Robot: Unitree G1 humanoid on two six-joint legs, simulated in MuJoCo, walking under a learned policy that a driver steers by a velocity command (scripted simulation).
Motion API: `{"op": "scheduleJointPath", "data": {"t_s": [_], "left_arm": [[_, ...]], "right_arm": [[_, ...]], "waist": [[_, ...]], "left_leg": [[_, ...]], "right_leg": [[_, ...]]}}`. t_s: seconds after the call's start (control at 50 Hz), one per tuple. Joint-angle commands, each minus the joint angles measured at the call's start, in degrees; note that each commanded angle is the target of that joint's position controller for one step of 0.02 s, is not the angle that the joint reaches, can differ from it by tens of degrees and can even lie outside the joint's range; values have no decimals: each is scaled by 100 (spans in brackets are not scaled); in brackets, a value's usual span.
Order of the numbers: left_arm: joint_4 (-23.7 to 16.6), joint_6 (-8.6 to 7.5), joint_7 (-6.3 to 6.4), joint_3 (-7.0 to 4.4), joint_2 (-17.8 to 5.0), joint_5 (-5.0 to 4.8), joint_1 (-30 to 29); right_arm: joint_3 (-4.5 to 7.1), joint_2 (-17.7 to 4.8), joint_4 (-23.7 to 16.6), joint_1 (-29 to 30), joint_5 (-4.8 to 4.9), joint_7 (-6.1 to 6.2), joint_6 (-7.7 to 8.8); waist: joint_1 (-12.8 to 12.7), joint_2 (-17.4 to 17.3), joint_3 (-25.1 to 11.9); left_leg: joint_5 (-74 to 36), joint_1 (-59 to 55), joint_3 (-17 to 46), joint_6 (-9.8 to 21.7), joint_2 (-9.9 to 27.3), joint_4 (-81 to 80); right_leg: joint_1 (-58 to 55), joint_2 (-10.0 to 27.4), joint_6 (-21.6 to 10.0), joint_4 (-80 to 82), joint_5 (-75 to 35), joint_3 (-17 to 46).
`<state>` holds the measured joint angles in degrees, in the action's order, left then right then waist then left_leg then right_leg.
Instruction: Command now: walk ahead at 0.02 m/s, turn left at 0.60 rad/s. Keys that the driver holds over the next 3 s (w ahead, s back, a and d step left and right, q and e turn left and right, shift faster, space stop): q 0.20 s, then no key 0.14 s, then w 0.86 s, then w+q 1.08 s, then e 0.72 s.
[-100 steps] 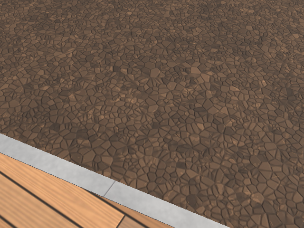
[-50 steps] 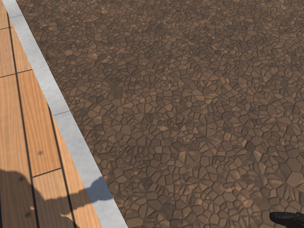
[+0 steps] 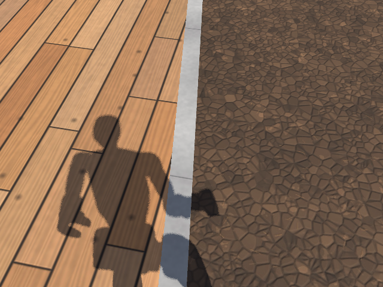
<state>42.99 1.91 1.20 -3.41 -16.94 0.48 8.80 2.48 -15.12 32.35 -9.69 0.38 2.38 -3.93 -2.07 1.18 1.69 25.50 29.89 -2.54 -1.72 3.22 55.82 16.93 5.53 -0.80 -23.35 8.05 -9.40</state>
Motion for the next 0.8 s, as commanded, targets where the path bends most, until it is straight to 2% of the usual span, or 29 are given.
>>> {"op": "scheduleJointPath", "data": {"t_s": [0.02,0.04,0.06,0.08,0.1,0.12,0.14,0.16,0.18,0.22,0.28,0.34,0.38,0.42,0.44,0.46,0.48,0.5,0.52,0.54,0.56,0.58,0.6,0.64,0.7,0.74,0.78,0.8], "left_arm": [[-203,-24,-12,-231,-829,-126,55],[-113,-23,-12,-187,-604,-137,319],[-597,-77,-20,-102,-355,50,87],[-706,-124,-15,-236,-703,67,-828],[-725,-136,-50,-245,-618,-49,-753],[-592,-113,-20,-235,-535,-64,-500],[-539,-95,35,-274,-650,22,-394],[-513,-79,60,-292,-666,76,-379],[-528,-81,48,-280,-610,69,-326],[-532,-87,13,-221,-447,-3,-237],[-584,-96,-51,-104,-224,-29,-422],[-622,-102,-155,-74,-214,-75,-488],[-618,-123,-253,-90,-261,-145,-391],[-555,-182,-346,-98,-181,-230,-174],[-450,-215,-370,-94,-99,-236,44],[-323,-236,-364,-95,-50,-170,313],[-160,-279,-345,-120,-176,-37,928],[-58,-308,-306,-144,-511,52,1530],[46,-404,-342,-362,-1235,6,1663],[9,-462,-270,-335,-982,-86,1297],[-8,-497,-192,-216,-608,-109,1048],[-65,-522,-162,-122,-428,-53,889],[-77,-542,-147,-71,-356,-30,777],[45,-566,-128,-11,-193,2,1045],[174,-526,-69,6,-181,-6,1453],[237,-481,-13,-6,-257,-60,1743],[339,-449,9,-19,-392,-115,2030],[355,-440,-6,-18,-431,-146,2056]], "right_arm": [[245,-572,-196,-656,7,-69,58],[380,-909,-150,-918,24,-58,37],[625,-1815,-225,-923,-15,37,0],[540,-1524,-350,-970,-225,-13,173],[466,-1391,-303,-751,-262,-36,316],[450,-1245,-345,-387,-148,-53,389],[420,-1069,-372,-72,3,-51,384],[365,-942,-394,101,26,-22,360],[334,-875,-416,156,-5,-1,330],[314,-809,-396,121,-41,40,312],[336,-829,-290,-109,-23,85,282],[348,-863,-245,-167,-64,97,229],[344,-884,-158,-353,-38,76,224],[323,-884,-71,-361,-41,55,237],[287,-787,-23,-358,-48,59,237],[229,-583,55,-507,-78,63,261],[142,-220,77,-500,-86,56,301],[-4,320,138,-615,-88,8,386],[160,-350,-287,-445,89,-30,534],[252,-655,-302,109,210,9,597],[255,-671,-226,279,152,34,600],[213,-497,-94,203,31,38,585],[208,-452,-82,135,-35,19,613],[140,-211,-39,132,-28,-48,688],[12,34,-124,435,-42,-131,769],[-96,213,-261,969,-43,-210,842],[-152,314,-322,1273,39,-311,899],[-142,263,-315,1273,89,-362,923]], "waist": [[299,851,-727],[345,311,-639],[238,-2087,-642],[777,-1515,-777],[577,-1327,-782],[360,-1096,-650],[248,-945,-553],[156,-914,-586],[88,-864,-676],[51,-783,-819],[228,-791,-890],[360,-869,-825],[435,-850,-801],[319,-816,-567],[194,-735,-444],[123,-617,-425],[-51,-144,-476],[-86,964,-526],[45,1190,-9],[-20,824,629],[-42,746,845],[37,704,730],[145,674,715],[142,662,589],[13,484,407],[-238,473,354],[-356,595,365],[-322,666,381]], "left_leg": [[-730,-1179,-387,381,-382,-1685],[-1510,-1908,365,732,-147,-2495],[-2250,-2230,3316,1960,1537,-3237],[-2632,-1875,3763,2476,1766,-3346],[-2642,-1760,3145,2260,1601,-3365],[-2419,-1653,2650,1857,1237,-3299],[-2412,-1626,2369,1575,1058,-3245],[-2758,-1345,2121,1497,896,-3144],[-2970,-1215,2003,1491,775,-3141],[-3075,-1448,1859,1486,662,-3097],[-2680,-1701,1858,1496,619,-2967],[-1996,-1336,2100,1613,648,-2782],[-231,-1001,2410,1666,599,-2831],[1049,-533,2607,1612,447,-2755],[1335,-250,2488,1498,280,-2570],[1430,48,2262,1287,25,-2176],[1479,914,1783,888,-394,-663],[1778,2088,736,356,-1030,1960],[1425,3173,755,288,-774,2380],[665,3819,934,241,-375,2792],[50,4064,950,220,-283,3039],[-332,3925,851,188,-160,3189],[-733,3762,803,138,-42,3080],[-1252,3374,565,84,111,2948],[-1728,3073,274,-3,292,2064],[-1926,2410,5,20,236,818],[-1786,1982,-202,106,107,18],[-1604,1769,-274,198,43,-336]], "right_leg": [[-383,1195,-819,292,-536,653],[274,904,-309,-375,248,360],[2012,-326,473,-2138,2065,-267],[2370,-557,546,-3807,2986,1028],[2402,-516,459,-4346,2641,1311],[2360,-413,411,-4279,2142,1331],[2366,-346,444,-4109,1707,1331],[2023,-401,495,-4248,1446,1243],[1764,-498,533,-4337,1274,1193],[1643,-573,575,-3889,1024,1169],[1343,-555,611,-2712,909,1229],[798,-580,556,-1992,984,1229],[479,-628,436,-1599,1125,1164],[-3,-627,196,-935,1064,1033],[-466,-634,52,-262,681,859],[-966,-635,-79,89,615,783],[-1746,-33,-339,169,1063,1630],[-2235,1051,-658,87,744,2915],[-1881,2062,-1715,1013,2386,5008],[-1713,1971,-1736,1297,3832,5013],[-1675,1577,-1417,1281,3838,4453],[-1496,1261,-1201,1253,3402,3957],[-1295,1047,-1121,1284,2857,3597],[-963,745,-1108,1373,1859,2948],[-957,573,-1154,1446,474,2306],[-897,539,-1079,1659,-198,1966],[-1164,685,-1070,1812,-567,1852],[-1316,729,-1047,1805,-729,1771]]}}
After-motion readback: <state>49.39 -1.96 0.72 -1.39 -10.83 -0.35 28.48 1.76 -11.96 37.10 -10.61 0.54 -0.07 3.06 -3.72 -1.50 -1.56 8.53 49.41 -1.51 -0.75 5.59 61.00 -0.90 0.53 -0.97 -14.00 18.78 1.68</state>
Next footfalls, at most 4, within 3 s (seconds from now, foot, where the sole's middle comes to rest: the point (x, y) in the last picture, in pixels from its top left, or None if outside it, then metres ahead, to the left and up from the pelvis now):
0.04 left None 0.05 0.13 -0.74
0.50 right None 0.04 -0.09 -0.78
0.90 left None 0.29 0.24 -0.74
1.44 right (183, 231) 0.65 0.08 -0.74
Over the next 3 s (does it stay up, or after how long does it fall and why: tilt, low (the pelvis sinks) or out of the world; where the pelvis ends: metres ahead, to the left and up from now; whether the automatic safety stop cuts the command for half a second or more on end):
stays up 0.97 0.50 0.04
